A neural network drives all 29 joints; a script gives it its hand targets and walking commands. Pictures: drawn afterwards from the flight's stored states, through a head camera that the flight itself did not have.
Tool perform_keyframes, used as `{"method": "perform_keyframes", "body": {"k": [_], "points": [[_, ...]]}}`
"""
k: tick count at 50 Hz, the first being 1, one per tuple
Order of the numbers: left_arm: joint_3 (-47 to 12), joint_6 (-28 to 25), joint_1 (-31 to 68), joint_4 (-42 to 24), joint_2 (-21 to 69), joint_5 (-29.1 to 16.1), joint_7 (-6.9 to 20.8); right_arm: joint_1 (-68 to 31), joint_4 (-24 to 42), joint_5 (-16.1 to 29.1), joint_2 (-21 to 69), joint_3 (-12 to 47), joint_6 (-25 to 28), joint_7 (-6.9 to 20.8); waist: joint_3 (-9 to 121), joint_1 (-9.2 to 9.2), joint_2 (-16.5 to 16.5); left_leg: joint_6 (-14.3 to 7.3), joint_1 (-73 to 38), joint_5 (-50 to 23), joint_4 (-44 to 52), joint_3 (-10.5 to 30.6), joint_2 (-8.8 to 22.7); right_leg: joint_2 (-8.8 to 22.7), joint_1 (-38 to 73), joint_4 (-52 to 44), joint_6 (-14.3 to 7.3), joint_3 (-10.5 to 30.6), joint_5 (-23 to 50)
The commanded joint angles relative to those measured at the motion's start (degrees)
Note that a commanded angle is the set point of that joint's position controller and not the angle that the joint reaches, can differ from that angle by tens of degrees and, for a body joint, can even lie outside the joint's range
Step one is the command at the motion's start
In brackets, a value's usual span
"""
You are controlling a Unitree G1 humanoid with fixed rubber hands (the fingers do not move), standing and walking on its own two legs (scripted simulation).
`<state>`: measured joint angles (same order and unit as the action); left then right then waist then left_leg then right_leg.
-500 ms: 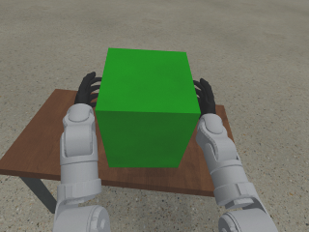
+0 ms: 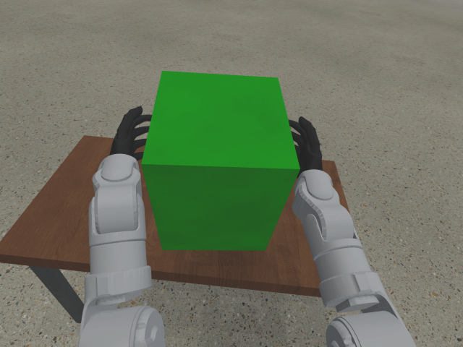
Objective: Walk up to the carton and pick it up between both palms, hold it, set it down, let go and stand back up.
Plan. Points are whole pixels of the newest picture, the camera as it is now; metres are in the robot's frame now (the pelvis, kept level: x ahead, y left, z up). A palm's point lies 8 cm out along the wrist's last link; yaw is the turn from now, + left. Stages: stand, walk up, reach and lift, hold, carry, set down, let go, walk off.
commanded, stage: hold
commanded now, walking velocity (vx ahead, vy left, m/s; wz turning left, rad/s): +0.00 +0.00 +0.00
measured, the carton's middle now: (217, 167) +0.41 +0.01 +0.13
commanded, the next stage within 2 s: set down in 1.18 s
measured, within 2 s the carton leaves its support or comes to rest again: neither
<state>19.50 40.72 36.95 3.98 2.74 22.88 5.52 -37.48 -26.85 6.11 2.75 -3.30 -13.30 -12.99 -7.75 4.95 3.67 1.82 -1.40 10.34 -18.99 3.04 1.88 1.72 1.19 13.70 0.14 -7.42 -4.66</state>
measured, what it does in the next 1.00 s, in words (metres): stands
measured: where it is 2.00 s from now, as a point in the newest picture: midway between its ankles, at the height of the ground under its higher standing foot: outside the picture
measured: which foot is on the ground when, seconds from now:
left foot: down 0.00-1.00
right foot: down 0.00-1.00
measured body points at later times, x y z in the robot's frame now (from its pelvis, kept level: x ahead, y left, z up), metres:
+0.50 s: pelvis +0.00 +0.00 +0.00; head -0.01 +0.02 +0.45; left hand +0.39 +0.16 +0.19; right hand +0.38 -0.14 +0.17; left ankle +0.02 +0.14 -0.75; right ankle +0.05 -0.12 -0.75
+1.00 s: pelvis +0.01 +0.01 +0.00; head -0.02 +0.03 +0.45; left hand +0.39 +0.15 +0.18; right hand +0.38 -0.14 +0.17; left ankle +0.02 +0.14 -0.75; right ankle +0.05 -0.12 -0.75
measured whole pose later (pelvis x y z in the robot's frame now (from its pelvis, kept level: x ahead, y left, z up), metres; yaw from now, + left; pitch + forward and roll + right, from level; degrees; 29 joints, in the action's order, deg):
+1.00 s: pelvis +0.01 +0.01 +0.00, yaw -1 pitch -11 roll -1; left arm 19.5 39.9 35.2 4.4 4.0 22.8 4.5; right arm -36.7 -28.4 7.0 1.3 -1.5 -12.3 -12.8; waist -7.4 5.3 3.6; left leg 1.4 -3.3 11.3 -19.0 1.5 2.0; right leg 1.6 2.4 13.7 0.6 -5.9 -5.1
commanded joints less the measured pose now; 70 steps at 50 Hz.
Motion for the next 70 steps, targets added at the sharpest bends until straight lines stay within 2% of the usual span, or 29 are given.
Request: {"method": "perform_keyframes", "body": {"k": [1, 16, 20, 28, 29, 30, 31, 34, 38, 44, 58, 59, 60, 62, 64, 65, 68, 70], "points": [[-27.4, -3.7, 31.9, -3.8, 27.3, -9.3, 7.3, -37.9, 14.5, 2.4, 24.2, 18.9, 4.0, 7.8, 24.8, 1.52, -6.5, 0.8, 3.7, -12.2, 2.8, -5.8, -4.2, -4.5, 13.2, 0.9, 0.5, -1.7, 0.6], [-26.5, -3.4, 29.0, -6.0, 25.7, -8.7, 7.6, -36.7, 17.1, 4.5, 25.1, 22.8, 3.5, 6.7, 26.6, 0.17, -4.3, 0.0, 3.2, -17.8, 1.6, -5.8, -5.0, -4.0, 17.5, 1.8, 1.6, -0.7, 9.1], [-26.8, -3.2, 28.9, -6.9, 25.3, -8.9, 7.8, -36.3, 17.9, 4.9, 25.2, 23.3, 3.2, 6.3, 26.2, 0.2, -4.0, 0.0, 3.3, -17.5, 1.8, -5.9, -5.1, -4.0, 17.6, 1.8, 1.7, -0.6, 9.5], [-27.5, -3.1, 31.1, -5.8, 26.0, -9.4, 7.9, -36.9, 16.5, 3.6, 25.0, 21.0, 3.2, 6.8, 24.6, 1.12, -5.3, 0.3, 3.9, -13.0, 2.9, -6.0, -4.8, -4.1, 14.6, 1.0, 1.1, -1.2, 3.3], [-25.3, -3.1, 30.0, -0.6, 26.1, -9.8, 8.1, -35.8, 15.2, 1.6, 24.5, 18.7, 3.3, 6.7, 23.8, 3.41, -4.1, -0.8, 4.8, -3.8, 4.3, -7.1, -5.6, -3.2, 14.4, 0.2, 1.8, -0.1, 1.0], [-24.4, -3.5, 30.7, -0.7, 26.1, -9.4, 8.1, -36.1, 13.4, 0.6, 25.0, 17.7, 3.4, 6.9, 21.7, 2.52, -4.0, -1.4, 7.1, -1.0, 5.8, -6.6, -5.0, -3.0, 14.2, 0.6, 1.8, -0.5, -0.7], [-24.5, -3.6, 31.2, -0.8, 26.2, -9.0, 8.0, -35.6, 12.6, 0.0, 25.1, 17.1, 3.6, 7.3, 21.3, 2.52, -4.7, -1.3, 7.5, -0.4, 6.3, -6.6, -4.9, -3.0, 14.5, 0.8, 1.7, -0.6, -1.3], [-25.9, -4.3, 31.6, -1.4, 27.2, -9.3, 7.4, -37.6, 13.8, 0.6, 25.1, 18.0, 4.9, 7.9, 24.7, 1.97, -6.2, 0.1, 4.6, -7.1, 4.2, -6.3, -4.6, -3.7, 14.7, 1.6, 1.4, -1.1, 1.7], [-27.2, -4.9, 30.4, -2.5, 28.1, -9.8, 6.5, -38.7, 15.3, 2.7, 25.2, 21.4, 5.8, 7.6, 28.0, 1.17, -5.8, 0.7, 0.6, -16.1, 1.2, -5.8, -4.6, -4.7, 14.3, 2.0, 1.3, -1.1, 6.4], [-25.8, -4.0, 28.7, -2.9, 27.4, -8.6, 6.4, -36.8, 14.1, 3.5, 24.7, 22.1, 5.3, 7.6, 24.7, 0.14, -5.3, 0.3, 1.4, -16.0, 2.1, -6.2, -4.4, -4.6, 14.6, 1.6, 1.0, -0.6, 5.4], [-27.5, -3.7, 28.5, -4.5, 27.4, -9.4, 6.8, -35.7, 15.8, 3.3, 24.9, 21.5, 4.7, 7.2, 24.2, 1.63, -5.4, 0.6, 1.4, -14.3, 2.2, -6.4, -4.5, -4.4, 14.4, 1.3, 1.3, -0.6, 5.9], [-28.6, -3.9, 29.7, -7.0, 27.1, -9.3, 6.6, -35.8, 16.0, 3.8, 24.7, 21.3, 4.6, 7.5, 22.9, 0.34, -6.5, 1.0, 2.5, -17.4, 2.2, -5.5, -4.2, -4.8, 13.7, 1.4, 0.5, -1.4, 5.6], [-33.2, -3.6, 28.5, -9.1, 30.5, -12.1, 6.3, -37.2, 18.9, 4.9, 25.8, 23.4, 5.3, 7.9, 29.5, 0.05, -8.8, 2.1, -1.1, -19.7, 1.1, -4.9, -3.8, -4.6, 14.8, 1.6, 0.3, -1.9, 7.8], [-35.2, -4.2, 31.7, -8.9, 30.9, -13.7, 5.6, -39.9, 20.6, 4.4, 25.1, 22.7, 6.0, 8.2, 31.5, 1.15, -8.5, 2.7, -2.5, -20.9, 0.0, -4.5, -3.9, -4.8, 12.7, 1.3, 0.1, -2.4, 7.7], [-32.9, -5.4, 32.2, -5.2, 30.3, -12.4, 5.5, -40.4, 18.3, 2.5, 24.4, 20.3, 6.8, 8.6, 28.6, 1.29, -7.2, 2.3, -1.6, -16.3, 1.0, -4.7, -3.8, -4.4, 11.0, 0.6, 0.5, -2.6, 4.2], [-30.6, -6.0, 31.5, -2.1, 29.6, -11.0, 5.8, -39.8, 15.9, 1.1, 23.9, 18.4, 7.2, 8.9, 25.2, 1.07, -6.4, 1.8, 0.4, -11.8, 2.3, -5.0, -3.9, -4.0, 10.5, 0.1, 0.8, -2.5, 1.1], [-23.2, -7.8, 27.5, 6.0, 27.4, -6.6, 7.6, -36.4, 9.2, -3.6, 23.4, 13.3, 8.8, 10.1, 17.2, -0.4, -3.7, -0.6, 7.3, 1.3, 6.8, -6.1, -3.9, -2.6, 11.2, -0.9, 1.3, -2.1, -6.7], [-20.7, -9.6, 25.6, 7.4, 26.7, -5.3, 8.6, -34.9, 8.2, -5.6, 23.6, 12.1, 10.9, 10.6, 17.3, -1.33, -2.5, -1.5, 8.7, 2.1, 7.8, -6.7, -4.1, -2.1, 13.5, -0.6, 1.6, -1.9, -5.8]]}}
